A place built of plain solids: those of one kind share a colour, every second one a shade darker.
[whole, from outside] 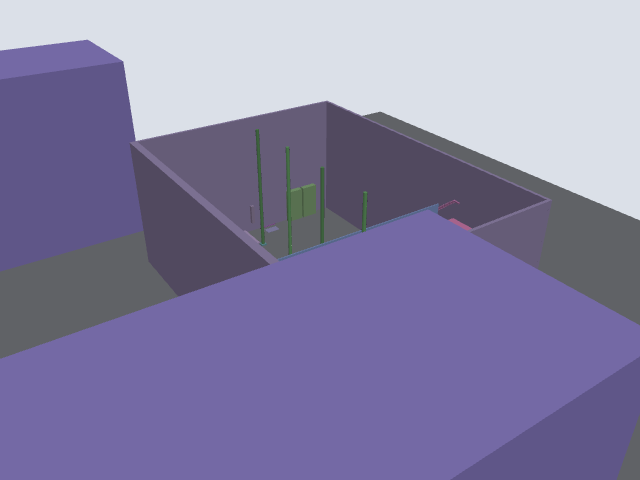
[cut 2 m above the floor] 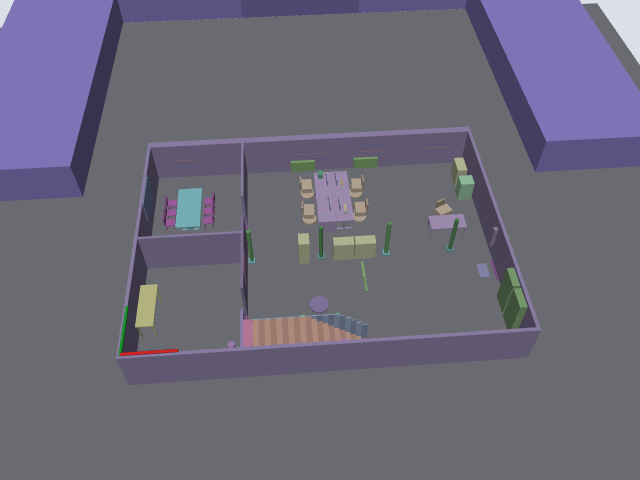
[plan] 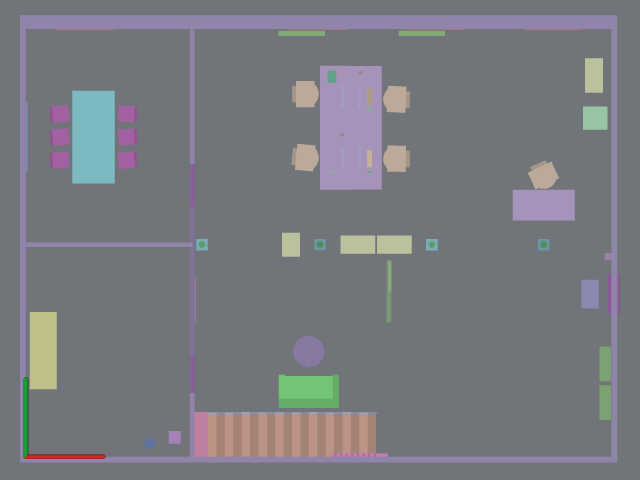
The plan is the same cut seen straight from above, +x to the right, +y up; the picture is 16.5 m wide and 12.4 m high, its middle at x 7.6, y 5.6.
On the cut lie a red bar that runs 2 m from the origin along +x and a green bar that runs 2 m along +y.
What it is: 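An old warehouse or works floor of two storeys fitted out as an office in the 2010s; 15.1 x 11.1 m, the upper floor cut back to a gallery 4.71 m deep at the west end, 3.82 m up; the hall 6.71 m high; one straight stair of 21 risers of 0.182 m along the south wall, 1.02 m clear between its wall rail and its guard; guards 0.94 m over the nosings and 1.08 m on the gallery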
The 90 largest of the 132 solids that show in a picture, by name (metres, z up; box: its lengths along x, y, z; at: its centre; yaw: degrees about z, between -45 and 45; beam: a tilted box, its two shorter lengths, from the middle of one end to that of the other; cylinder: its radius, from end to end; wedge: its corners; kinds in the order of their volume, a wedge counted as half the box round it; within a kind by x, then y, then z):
{
 "ring_works_1": {"box": [6.0, 16.06, 10.75], "at": [-6.54, 18.08, 5.33]},
 "ring_works_2": {"box": [8.81, 6.0, 6.93], "at": [-0.33, 28.61, 3.42]},
 "ring_works_3": {"box": [7.52, 6.0, 6.88], "at": [7.84, 28.61, 3.39]},
 "ring_works_4": {"box": [8.27, 6.0, 6.94], "at": [15.73, 28.61, 3.42]},
 "ring_works_5": {"box": [6.0, 16.06, 9.71], "at": [21.67, 18.08, 4.8]},
 "wall_1": {"box": [0.15, 11.35, 6.76], "at": [-0.07, 5.53, 3.33]},
 "wall_2": {"box": [4.3, 0.12, 3.57], "at": [2.15, 5.48, 1.74]},
 "wall_3": {"box": [0.12, 1.65, 3.57], "at": [4.3, 0.82, 1.74]},
 "wall_4": {"box": [0.12, 3.84, 3.57], "at": [4.3, 4.53, 1.74]},
 "wall_5": {"box": [0.12, 3.48, 3.57], "at": [4.3, 9.31, 1.74]},
 "wall_6": {"box": [15.43, 0.15, 6.76], "at": [7.57, -0.07, 3.33]},
 "wall_7": {"box": [15.43, 0.36, 6.76], "at": [7.57, 11.23, 3.33]},
 "wall_8": {"box": [0.15, 11.35, 6.76], "at": [15.21, 5.53, 3.33]},
 "gallery_level_1": {"box": [4.71, 11.06, 0.3], "at": [2.35, 5.53, 3.67]},
 "main_steps_1": {"box": [0.22, 1.11, 3.69], "at": [4.82, 0.55, 1.79]},
 "main_steps_2": {"box": [0.22, 1.11, 3.51], "at": [5.03, 0.55, 1.7]},
 "main_steps_3": {"box": [0.22, 1.11, 3.33], "at": [5.25, 0.55, 1.61]},
 "main_steps_4": {"box": [0.22, 1.11, 3.14], "at": [5.47, 0.55, 1.52]},
 "main_steps_5": {"box": [0.22, 1.11, 2.96], "at": [5.68, 0.55, 1.43]},
 "main_steps_6": {"box": [0.22, 1.11, 2.78], "at": [5.9, 0.55, 1.34]},
 "main_steps_7": {"box": [0.22, 1.11, 2.6], "at": [6.12, 0.55, 1.25]},
 "main_steps_8": {"box": [0.22, 1.11, 2.42], "at": [6.34, 0.55, 1.16]},
 "main_steps_9": {"box": [0.22, 1.11, 2.23], "at": [6.55, 0.55, 1.07]},
 "main_steps_10": {"box": [0.22, 1.11, 2.05], "at": [6.77, 0.55, 0.98]},
 "main_steps_11": {"box": [0.22, 1.11, 1.87], "at": [6.99, 0.55, 0.89]},
 "main_steps_12": {"box": [0.22, 1.11, 1.69], "at": [7.2, 0.55, 0.79]},
 "main_steps_13": {"box": [0.22, 1.11, 1.51], "at": [7.42, 0.55, 0.7]},
 "main_steps_14": {"box": [0.22, 1.11, 1.32], "at": [7.64, 0.55, 0.61]},
 "main_steps_15": {"box": [0.22, 1.11, 1.14], "at": [7.85, 0.55, 0.52]},
 "main_steps_16": {"box": [0.22, 1.11, 0.96], "at": [8.07, 0.55, 0.43]},
 "main_steps_17": {"box": [0.22, 1.11, 0.78], "at": [8.29, 0.55, 0.34]},
 "main_steps_18": {"box": [0.22, 1.11, 0.6], "at": [8.51, 0.55, 0.25]},
 "main_steps_19": {"box": [0.22, 1.11, 0.41], "at": [8.72, 0.55, 0.16]},
 "main_steps_20": {"box": [0.22, 1.11, 0.23], "at": [8.94, 0.55, 0.07]},
 "filing_cabinet_1": {"box": [0.47, 0.62, 1.37], "at": [6.85, 5.48, 0.64]},
 "filing_cabinet_2": {"box": [0.9, 0.47, 1.07], "at": [8.58, 5.48, 0.48]},
 "filing_cabinet_3": {"box": [0.9, 0.47, 1.07], "at": [9.52, 5.48, 0.48]},
 "filing_cabinet_4": {"box": [0.47, 0.9, 1.07], "at": [14.68, 9.85, 0.48]},
 "main_back_fill_1": {"box": [0.35, 1.16, 3.58], "at": [4.53, 0.58, 1.73]},
 "shelf_1": {"box": [0.3, 0.9, 1.95], "at": [14.97, 1.4, 0.93]},
 "shelf_2": {"box": [0.3, 0.9, 1.95], "at": [14.97, 2.4, 0.93]},
 "sofa_1": {"box": [0.16, 0.86, 0.65], "at": [6.61, 1.69, 0.28]},
 "sofa_2": {"box": [1.56, 0.24, 0.83], "at": [7.31, 1.38, 0.36]},
 "sofa_3": {"box": [1.24, 0.65, 0.37], "at": [7.31, 1.76, 0.24]},
 "sofa_4": {"box": [0.16, 0.86, 0.65], "at": [8.01, 1.69, 0.28]},
 "task_chair_1": {"box": [0.1, 0.44, 0.5], "at": [6.93, 7.75, 0.79], "yaw": -5.2},
 "task_chair_2": {"box": [0.1, 0.44, 0.5], "at": [6.93, 9.37, 0.79], "yaw": -0.1},
 "task_chair_3": {"box": [0.48, 0.68, 0.26], "at": [7.22, 7.73, 0.58], "yaw": -5.2},
 "task_chair_4": {"box": [0.48, 0.68, 0.26], "at": [7.22, 9.37, 0.58], "yaw": -0.1},
 "task_chair_5": {"cylinder": 0.33, "from": [7.24, 7.73, 0.0], "to": [7.24, 7.73, 0.1]},
 "task_chair_6": {"cylinder": 0.33, "from": [7.24, 9.37, 0.0], "to": [7.24, 9.37, 0.1]},
 "task_chair_7": {"cylinder": 0.33, "from": [9.56, 7.7, 0.0], "to": [9.56, 7.7, 0.1]},
 "task_chair_8": {"cylinder": 0.33, "from": [9.56, 9.23, 0.0], "to": [9.56, 9.23, 0.1]},
 "task_chair_9": {"box": [0.48, 0.68, 0.26], "at": [9.58, 7.7, 0.58], "yaw": -0.7},
 "task_chair_10": {"box": [0.48, 0.68, 0.26], "at": [9.58, 9.23, 0.58], "yaw": -2.6},
 "task_chair_11": {"box": [0.1, 0.44, 0.5], "at": [9.87, 7.7, 0.79], "yaw": -0.7},
 "task_chair_12": {"box": [0.1, 0.44, 0.5], "at": [9.87, 9.22, 0.79], "yaw": -2.6},
 "task_chair_13": {"box": [0.44, 0.1, 0.5], "at": [13.25, 7.53, 0.79], "yaw": 25.2},
 "task_chair_14": {"box": [0.68, 0.48, 0.26], "at": [13.37, 7.27, 0.58], "yaw": 25.2},
 "task_chair_15": {"cylinder": 0.33, "from": [13.38, 7.25, 0.0], "to": [13.38, 7.25, 0.1]},
 "post_1": {"cylinder": 0.09, "from": [4.55, 5.48, 0.0], "to": [4.55, 5.48, 6.71]},
 "post_2": {"cylinder": 0.09, "from": [7.6, 5.48, 0.0], "to": [7.6, 5.48, 6.71]},
 "post_3": {"cylinder": 0.09, "from": [10.49, 5.48, 0.0], "to": [10.49, 5.48, 6.71]},
 "post_4": {"cylinder": 0.09, "from": [13.38, 5.48, 0.0], "to": [13.38, 5.48, 6.71]},
 "gallery_guard_1": {"box": [0.05, 9.95, 1.14], "at": [4.68, 6.08, 4.34]},
 "desk_1": {"box": [0.8, 1.6, 0.07], "at": [8.0, 7.7, 0.69]},
 "desk_2": {"box": [0.8, 1.6, 0.07], "at": [8.0, 9.3, 0.69]},
 "desk_3": {"box": [0.8, 1.6, 0.07], "at": [8.8, 7.7, 0.69]},
 "desk_4": {"box": [0.8, 1.6, 0.07], "at": [8.8, 9.3, 0.69]},
 "desk_5": {"box": [1.6, 0.8, 0.07], "at": [13.38, 6.5, 0.69]},
 "printer_1": {"box": [0.64, 0.6, 1.09], "at": [14.71, 8.75, 0.49]},
 "radiator_1": {"box": [1.2, 0.14, 0.6], "at": [7.13, 10.94, 0.42]},
 "radiator_2": {"box": [1.2, 0.14, 0.6], "at": [10.23, 10.94, 0.42]},
 "meeting_table_1": {"box": [1.1, 2.4, 0.07], "at": [1.75, 8.26, 0.7]},
 "main_guard_1": {"box": [0.22, 0.05, 2.49], "at": [7.42, 1.13, 1.19]},
 "main_guard_2": {"box": [0.22, 0.05, 2.31], "at": [7.64, 1.13, 1.1]},
 "main_guard_3": {"box": [0.22, 0.05, 2.12], "at": [7.86, 1.13, 1.01]},
 "main_guard_4": {"box": [0.22, 0.05, 1.94], "at": [8.07, 1.13, 0.92]},
 "main_guard_5": {"box": [0.22, 0.05, 1.76], "at": [8.29, 1.13, 0.83]},
 "main_guard_6": {"box": [0.22, 0.05, 1.58], "at": [8.51, 1.13, 0.74]},
 "water_cooler_1": {"box": [0.31, 0.33, 1.03], "at": [3.85, 0.5, 0.47]},
 "water_cooler_2": {"cylinder": 0.14, "from": [3.85, 0.5, 0.98], "to": [3.85, 0.5, 1.4]},
 "whiteboard_1": {"box": [0.04, 1.8, 1.2], "at": [0.03, 8.26, 1.5]},
 "bar_table_1": {"box": [0.7, 2.0, 0.06], "at": [0.45, 2.74, 1.05]},
 "extinguisher_hold_1": {"box": [0.2, 0.19, 1.08], "at": [15.05, 5.17, 1.08]},
 "coffee_table_1": {"cylinder": 0.4, "from": [7.31, 2.72, 0.33], "to": [7.31, 2.72, 0.4]},
 "pinboard_1": {"box": [0.024, 1.2, 0.9], "at": [4.38, 4.05, 1.45]},
 "doormat_hold_1": {"box": [0.45, 0.75, 0.06], "at": [14.58, 4.2, -0.02]},
 "bin_waste_1": {"cylinder": 0.14, "from": [3.2, 0.35, 0.0], "to": [3.2, 0.35, 0.31]},
 "laptop_hold_1": {"box": [0.23, 0.32, 0.23], "at": [7.9, 9.82, 0.85]}
}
